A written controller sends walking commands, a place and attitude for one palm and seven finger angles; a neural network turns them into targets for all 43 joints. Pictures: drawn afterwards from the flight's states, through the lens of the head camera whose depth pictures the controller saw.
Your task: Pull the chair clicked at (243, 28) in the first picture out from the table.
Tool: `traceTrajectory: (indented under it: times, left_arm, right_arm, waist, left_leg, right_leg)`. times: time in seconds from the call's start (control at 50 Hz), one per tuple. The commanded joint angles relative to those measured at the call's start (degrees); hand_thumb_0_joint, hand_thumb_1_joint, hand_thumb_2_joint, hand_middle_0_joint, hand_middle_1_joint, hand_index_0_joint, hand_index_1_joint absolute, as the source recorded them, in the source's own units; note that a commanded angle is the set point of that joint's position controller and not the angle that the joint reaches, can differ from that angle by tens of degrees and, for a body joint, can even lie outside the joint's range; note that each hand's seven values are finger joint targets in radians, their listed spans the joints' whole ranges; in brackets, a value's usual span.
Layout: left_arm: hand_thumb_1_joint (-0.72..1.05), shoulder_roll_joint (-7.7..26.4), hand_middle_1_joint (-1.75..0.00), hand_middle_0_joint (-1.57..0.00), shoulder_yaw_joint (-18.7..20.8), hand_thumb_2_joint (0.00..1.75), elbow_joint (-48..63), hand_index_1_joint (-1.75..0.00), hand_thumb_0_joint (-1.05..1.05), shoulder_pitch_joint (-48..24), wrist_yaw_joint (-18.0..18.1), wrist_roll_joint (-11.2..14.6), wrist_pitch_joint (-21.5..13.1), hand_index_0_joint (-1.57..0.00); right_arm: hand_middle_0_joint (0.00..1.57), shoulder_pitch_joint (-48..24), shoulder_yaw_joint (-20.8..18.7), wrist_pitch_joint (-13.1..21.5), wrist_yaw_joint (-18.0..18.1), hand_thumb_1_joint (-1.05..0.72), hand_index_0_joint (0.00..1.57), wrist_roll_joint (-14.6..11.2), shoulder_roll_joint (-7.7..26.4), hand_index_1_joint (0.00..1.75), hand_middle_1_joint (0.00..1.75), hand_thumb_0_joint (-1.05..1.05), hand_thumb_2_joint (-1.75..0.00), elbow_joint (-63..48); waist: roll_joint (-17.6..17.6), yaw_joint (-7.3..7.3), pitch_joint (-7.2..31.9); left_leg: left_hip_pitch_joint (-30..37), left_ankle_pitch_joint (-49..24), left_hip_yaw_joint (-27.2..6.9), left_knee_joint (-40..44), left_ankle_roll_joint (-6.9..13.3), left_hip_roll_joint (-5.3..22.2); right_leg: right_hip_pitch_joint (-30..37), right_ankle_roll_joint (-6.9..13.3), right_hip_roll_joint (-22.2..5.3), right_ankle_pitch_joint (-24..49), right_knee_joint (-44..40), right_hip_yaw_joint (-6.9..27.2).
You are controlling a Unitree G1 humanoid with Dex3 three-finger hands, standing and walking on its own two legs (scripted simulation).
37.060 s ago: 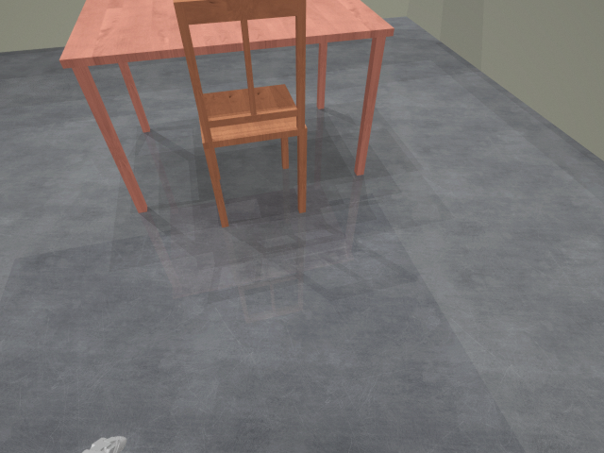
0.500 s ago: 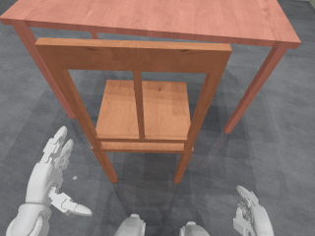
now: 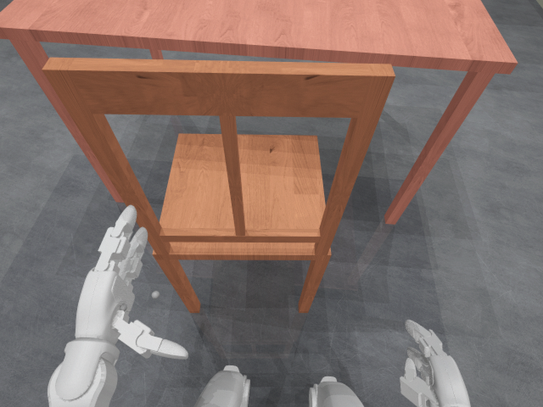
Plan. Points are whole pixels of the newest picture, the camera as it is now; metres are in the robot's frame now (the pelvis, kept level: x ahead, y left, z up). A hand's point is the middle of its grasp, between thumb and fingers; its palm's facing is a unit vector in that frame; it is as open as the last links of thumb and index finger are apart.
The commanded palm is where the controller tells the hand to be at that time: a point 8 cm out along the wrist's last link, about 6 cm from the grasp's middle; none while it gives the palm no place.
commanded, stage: aim the fingers beside a spindle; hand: left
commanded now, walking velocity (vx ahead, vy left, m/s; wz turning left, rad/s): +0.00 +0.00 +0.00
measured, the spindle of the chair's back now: (235, 185) +0.45 +0.09 +0.03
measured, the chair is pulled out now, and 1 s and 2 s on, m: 0.21 0.21 0.21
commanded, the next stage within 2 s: none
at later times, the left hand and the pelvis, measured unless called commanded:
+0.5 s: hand (195, 287) +0.28 +0.12 +0.02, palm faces +0.01 -1.00 -0.01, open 16.9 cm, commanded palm +0.26 +0.17 +0.03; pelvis +0.00 -0.01 -0.01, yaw +0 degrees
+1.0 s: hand (240, 275) +0.31 +0.07 +0.00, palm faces -0.05 -1.00 +0.00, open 17.0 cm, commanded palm +0.29 +0.12 +0.00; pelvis +0.00 -0.01 -0.03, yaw +0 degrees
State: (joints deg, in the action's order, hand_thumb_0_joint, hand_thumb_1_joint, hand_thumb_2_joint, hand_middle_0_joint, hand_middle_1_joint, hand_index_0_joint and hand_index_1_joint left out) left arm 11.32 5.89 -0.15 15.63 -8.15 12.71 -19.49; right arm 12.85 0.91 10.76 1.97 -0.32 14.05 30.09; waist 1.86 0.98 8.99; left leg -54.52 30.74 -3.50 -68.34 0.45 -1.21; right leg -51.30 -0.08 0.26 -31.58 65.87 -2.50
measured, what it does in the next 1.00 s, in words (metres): stands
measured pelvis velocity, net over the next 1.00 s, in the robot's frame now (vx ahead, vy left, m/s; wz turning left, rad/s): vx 0.00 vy -0.01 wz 0.00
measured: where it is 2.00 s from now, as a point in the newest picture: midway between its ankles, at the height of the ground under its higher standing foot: outside the picture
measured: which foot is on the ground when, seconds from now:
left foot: down 0.00-1.00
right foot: down 0.00-1.00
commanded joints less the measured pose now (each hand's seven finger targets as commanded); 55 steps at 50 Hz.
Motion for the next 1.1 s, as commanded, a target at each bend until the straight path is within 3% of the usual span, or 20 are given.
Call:
traceTrajectory:
  times: [0.0,0.02,0.08,0.14,0.22,0.26,0.32,0.38,0.42,0.46,0.56,0.62,0.66,0.72,0.78,0.84,0.94,1.0,1.02,1.08]
  left_arm:
    - [-0.5,4.97,-0.08,-0.06,1.67,0.3,10.4,-0.08,0.0,-5.35,1.06,-0.72,-3.3,-0.06]
    - [-0.5,5.25,-0.08,-0.06,1.61,0.3,10.46,-0.08,0.0,-6.13,1.31,-0.84,-3.42,-0.06]
    - [-0.5,4.53,-0.08,-0.06,-0.28,0.3,15.13,-0.08,0.0,-8.12,2.07,-1.25,-5.11,-0.06]
    - [-0.5,3.64,-0.08,-0.06,-1.63,0.3,16.21,-0.08,0.0,-7.55,3.48,-1.85,-5.99,-0.06]
    - [-0.5,3.41,-0.08,-0.06,-0.99,0.3,7.29,-0.08,0.0,-5.63,4.86,-3.21,-4.24,-0.06]
    - [-0.5,2.37,-0.08,-0.06,-1.82,0.3,5.88,-0.08,0.0,-7.8,4.91,-3.69,-3.42,-0.06]
    - [-0.5,3.04,-0.08,-0.06,-1.47,0.3,7.1,-0.08,0.0,-9.87,5.07,-3.72,-2.95,-0.06]
    - [-0.5,2.82,-0.08,-0.06,-2.16,0.3,13.04,-0.08,0.0,-12.32,5.89,-3.43,-4.52,-0.06]
    - [-0.5,3.16,-0.08,-0.06,-2.28,0.3,14.49,-0.08,0.0,-12.12,6.74,-3.52,-5.57,-0.06]
    - [-0.5,-0.05,-0.08,-0.06,-5.57,0.3,14.11,-0.08,0.0,-12.2,7.3,-4.03,-6.27,-0.06]
    - [-0.5,-3.96,-0.08,-0.06,-9.88,0.3,3.59,-0.08,0.0,-11.76,7.39,-6.0,-3.94,-0.06]
    - [-0.5,-1.31,-0.08,-0.06,-7.1,0.3,2.09,-0.08,0.0,-12.25,8.01,-6.72,-2.95,-0.06]
    - [-0.5,-1.07,-0.08,-0.06,-7.02,0.3,6.92,-0.08,0.0,-14.48,9.02,-7.08,-3.74,-0.06]
    - [-0.5,1.43,-0.08,-0.06,-4.39,0.3,12.05,-0.08,0.0,-17.83,12.18,-7.1,-6.07,-0.06]
    - [-0.5,-1.3,-0.08,-0.06,-6.51,0.3,9.8,-0.08,0.0,-19.87,14.0,-7.63,-7.78,-0.06]
    - [-0.5,-5.6,-0.08,-0.06,-11.4,0.3,3.12,-0.08,0.0,-19.46,13.18,-8.74,-6.8,-0.06]
    - [-0.5,-9.1,-0.08,-0.06,-15.7,0.3,-2.01,-0.08,0.0,-17.9,10.78,-9.31,-2.82,-0.06]
    - [-0.5,-6.54,-0.08,-0.06,-13.16,0.3,2.3,-0.08,0.0,-22.34,13.2,-9.76,-3.49,-0.06]
    - [-0.5,-2.57,-0.08,-0.06,-8.96,0.3,4.09,-0.08,0.0,-22.34,14.74,-9.89,-4.37,-0.06]
    - [-0.5,-0.47,-0.08,-0.06,-5.12,0.3,8.62,-0.08,0.0,-23.18,18.65,-10.04,-7.72,-0.06]
  right_arm:
    - [0.2,-2.7,-3.36,1.95,0.73,-0.9,0.2,-0.3,7.68,0.3,0.3,0.0,-0.9,-9.01]
    - [0.2,-2.49,-3.41,1.86,0.86,-0.9,0.2,-0.24,7.67,0.3,0.3,0.0,-0.9,-8.89]
    - [0.2,-2.32,-3.51,2.13,0.98,-0.9,0.2,-0.09,7.33,0.3,0.3,0.0,-0.9,-9.11]
    - [0.2,-2.05,-3.34,2.11,0.8,-0.9,0.2,0.21,6.97,0.3,0.3,0.0,-0.9,-8.87]
    - [0.2,-2.28,-3.29,0.78,0.53,-0.9,0.2,0.16,7.3,0.3,0.3,0.0,-0.9,-8.31]
    - [0.2,-2.61,-3.24,0.01,0.33,-0.9,0.2,0.04,7.25,0.3,0.3,0.0,-0.9,-8.62]
    - [0.2,-2.9,-3.26,-0.66,0.3,-0.9,0.2,0.03,7.23,0.3,0.3,0.0,-0.9,-9.38]
    - [0.2,-2.76,-3.27,-0.75,0.27,-0.9,0.2,0.28,6.58,0.3,0.3,0.0,-0.9,-9.79]
    - [0.2,-2.43,-3.27,-0.71,0.17,-0.9,0.2,0.45,6.46,0.3,0.3,0.0,-0.9,-9.57]
    - [0.2,-2.33,-3.13,-0.65,-0.1,-0.9,0.2,0.45,6.1,0.3,0.3,0.0,-0.9,-9.13]
    - [0.2,-2.16,-3.2,-1.66,-0.57,-0.9,0.2,0.31,6.67,0.3,0.3,0.0,-0.9,-8.41]
    - [0.2,-2.34,-3.43,-2.52,-0.5,-0.9,0.2,0.25,7.0,0.3,0.3,0.0,-0.9,-9.26]
    - [0.2,-2.43,-3.54,-2.9,-0.64,-0.9,0.2,0.47,6.47,0.3,0.3,0.0,-0.9,-10.11]
    - [0.2,-2.15,-3.36,-3.17,-0.59,-0.9,0.2,0.96,5.92,0.3,0.3,0.0,-0.9,-9.82]
    - [0.2,-2.28,-3.02,-3.21,-0.93,-0.9,0.2,1.22,5.4,0.3,0.3,0.0,-0.9,-8.49]
    - [0.2,-2.33,-3.09,-3.45,-1.39,-0.9,0.2,1.09,5.72,0.3,0.3,0.0,-0.9,-7.54]
    - [0.2,-1.98,-3.58,-4.81,-1.69,-0.9,0.2,0.35,6.25,0.3,0.3,0.0,-0.9,-8.82]
    - [0.2,-1.99,-3.66,-5.38,-1.51,-0.9,0.2,0.75,5.81,0.3,0.3,0.0,-0.9,-9.34]
    - [0.2,-1.84,-3.54,-5.55,-1.34,-0.9,0.2,1.01,5.84,0.3,0.3,0.0,-0.9,-9.33]
    - [0.2,-2.18,-3.19,-5.93,-1.49,-0.9,0.2,1.52,4.56,0.3,0.3,0.0,-0.9,-9.41]
  waist:
    - [0.27,0.32,12.65]
    - [-1.22,0.75,12.66]
    - [1.9,0.46,16.59]
    - [2.04,0.39,18.04]
    - [-3.84,0.92,13.15]
    - [-4.33,1.1,13.32]
    - [-2.75,0.42,14.9]
    - [0.82,-0.15,19.83]
    - [0.39,0.1,21.13]
    - [0.77,1.14,19.57]
    - [-3.78,2.86,13.31]
    - [-4.7,1.35,14.53]
    - [-1.78,0.37,19.31]
    - [-0.07,-0.02,22.39]
    - [-1.34,1.39,20.9]
    - [-2.54,2.97,18.07]
    - [-4.18,2.84,17.91]
    - [-2.92,1.84,21.47]
    - [-2.82,0.71,22.37]
    - [-1.72,-0.6,25.36]
  left_leg:
    - [9.35,-13.3,0.22,9.08,0.38,1.09]
    - [8.93,-12.87,0.19,8.63,0.58,1.2]
    - [12.19,-15.64,-0.18,8.22,0.4,1.27]
    - [13.29,-18.22,-0.59,7.87,0.2,1.36]
    - [7.02,-12.7,0.18,6.8,0.66,1.27]
    - [5.52,-10.8,0.7,6.31,0.79,0.97]
    - [5.46,-11.09,1.13,6.12,0.82,0.82]
    - [9.03,-15.74,1.21,5.58,0.81,0.69]
    - [9.77,-18.16,1.05,4.95,0.8,0.86]
    - [10.58,-19.0,0.79,4.85,0.68,1.06]
    - [4.77,-11.95,0.65,4.15,0.83,1.04]
    - [3.27,-10.87,1.14,4.03,0.89,0.76]
    - [5.96,-13.99,1.45,3.96,0.83,0.58]
    - [7.97,-17.77,1.3,3.18,0.67,0.71]
    - [7.07,-17.14,1.13,2.34,0.73,0.86]
    - [5.14,-14.66,0.95,1.97,0.83,0.97]
    - [4.39,-12.88,0.89,2.76,0.9,0.92]
    - [5.54,-14.96,1.22,2.06,0.89,0.66]
    - [5.6,-16.6,1.19,1.86,0.75,0.69]
    - [6.73,-19.26,1.92,1.52,0.65,0.28]
  right_leg:
    - [4.87,1.88,-0.53,11.98,-8.48,-0.75]
    - [4.85,1.81,-0.43,11.77,-8.66,-0.55]
    - [4.93,2.01,-0.57,13.4,-7.78,-0.45]
    - [5.05,2.04,-0.56,15.18,-6.83,-0.69]
    - [3.59,1.81,-0.3,12.0,-7.38,-0.44]
    - [3.34,1.72,-0.55,10.75,-7.33,-0.07]
    - [4.64,1.92,-0.62,11.09,-7.29,0.59]
    - [6.75,2.14,-0.81,16.05,-6.41,0.99]
    - [7.31,2.1,-0.67,18.65,-5.87,1.0]
    - [5.29,1.98,-0.73,19.02,-5.52,0.4]
    - [1.07,1.7,-0.72,13.04,-6.07,0.15]
    - [2.3,1.97,-0.74,12.01,-5.87,0.8]
    - [4.04,2.15,-1.04,15.1,-4.88,1.01]
    - [5.1,2.26,-0.87,18.71,-3.73,1.18]
    - [3.6,2.04,-0.78,18.29,-3.54,1.09]
    - [1.16,1.94,-0.87,16.18,-3.94,0.91]
    - [0.72,2.01,-1.05,14.7,-4.4,0.58]
    - [1.6,2.07,-1.31,16.69,-3.43,1.04]
    - [2.74,2.28,-1.1,18.38,-2.72,1.11]
    - [6.2,2.28,-1.32,22.63,-2.12,2.17]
